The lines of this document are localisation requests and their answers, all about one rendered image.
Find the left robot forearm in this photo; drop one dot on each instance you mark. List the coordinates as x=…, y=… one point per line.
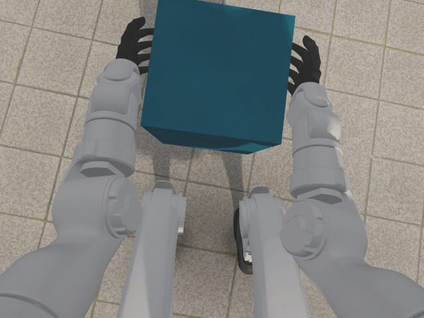
x=110, y=125

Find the carton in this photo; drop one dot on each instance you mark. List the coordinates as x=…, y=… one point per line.
x=218, y=76

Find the robot right thigh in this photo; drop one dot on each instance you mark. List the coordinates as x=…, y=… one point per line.
x=278, y=288

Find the right robot forearm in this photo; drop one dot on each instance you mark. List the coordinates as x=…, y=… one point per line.
x=317, y=149

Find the left robot upper arm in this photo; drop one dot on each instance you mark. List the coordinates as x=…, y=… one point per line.
x=92, y=216

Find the right robot upper arm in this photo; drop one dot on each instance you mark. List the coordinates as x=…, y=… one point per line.
x=329, y=244

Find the left robot shin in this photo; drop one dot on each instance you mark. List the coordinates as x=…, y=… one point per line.
x=146, y=198

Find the robot left hand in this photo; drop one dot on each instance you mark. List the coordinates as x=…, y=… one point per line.
x=130, y=47

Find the robot right hand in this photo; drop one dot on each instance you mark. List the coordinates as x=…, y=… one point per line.
x=308, y=68

